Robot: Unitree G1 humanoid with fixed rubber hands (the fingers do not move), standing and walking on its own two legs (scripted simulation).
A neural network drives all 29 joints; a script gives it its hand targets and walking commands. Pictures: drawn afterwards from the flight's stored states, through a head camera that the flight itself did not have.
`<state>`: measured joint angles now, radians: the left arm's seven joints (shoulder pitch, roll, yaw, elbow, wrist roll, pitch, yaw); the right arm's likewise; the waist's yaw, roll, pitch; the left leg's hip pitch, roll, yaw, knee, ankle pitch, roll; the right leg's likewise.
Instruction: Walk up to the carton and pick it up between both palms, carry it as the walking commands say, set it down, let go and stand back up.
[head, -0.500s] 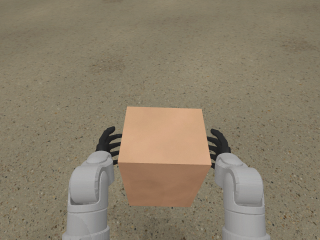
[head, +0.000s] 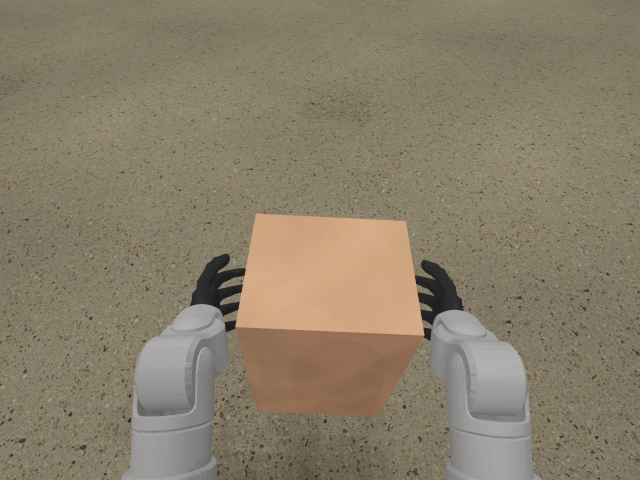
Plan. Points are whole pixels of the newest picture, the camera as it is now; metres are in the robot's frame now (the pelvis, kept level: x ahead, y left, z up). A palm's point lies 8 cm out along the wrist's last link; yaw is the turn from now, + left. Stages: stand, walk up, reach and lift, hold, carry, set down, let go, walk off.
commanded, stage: carry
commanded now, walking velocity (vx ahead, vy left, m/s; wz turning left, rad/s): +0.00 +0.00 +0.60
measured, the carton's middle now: (323, 326) +0.32 +0.00 +0.01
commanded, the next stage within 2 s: none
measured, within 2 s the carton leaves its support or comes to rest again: neither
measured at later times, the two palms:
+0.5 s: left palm (44, 467) +0.15 +0.27 +0.06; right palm (309, 364) +0.24 +0.02 +0.06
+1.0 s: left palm out of the picture +0.05 +0.26 +0.11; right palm (290, 401) +0.20 +0.03 +0.09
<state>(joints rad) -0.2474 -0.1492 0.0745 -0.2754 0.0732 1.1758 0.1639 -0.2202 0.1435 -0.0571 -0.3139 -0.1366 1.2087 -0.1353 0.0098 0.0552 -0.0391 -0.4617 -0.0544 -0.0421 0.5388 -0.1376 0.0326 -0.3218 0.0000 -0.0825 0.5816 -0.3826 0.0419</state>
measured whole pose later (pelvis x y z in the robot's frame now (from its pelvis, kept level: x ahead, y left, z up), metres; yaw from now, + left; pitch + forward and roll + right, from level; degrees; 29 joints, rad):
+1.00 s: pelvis -0.12 +0.00 +0.01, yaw +36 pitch +2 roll +4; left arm -0.26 -0.15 0.08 -0.24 0.11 1.19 0.14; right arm -0.23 0.15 -0.07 -0.28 -0.11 1.23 -0.16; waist -0.04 0.00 -0.04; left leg -0.53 0.02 0.06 0.96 -0.41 -0.04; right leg -0.30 -0.15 -0.20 0.55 -0.28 -0.02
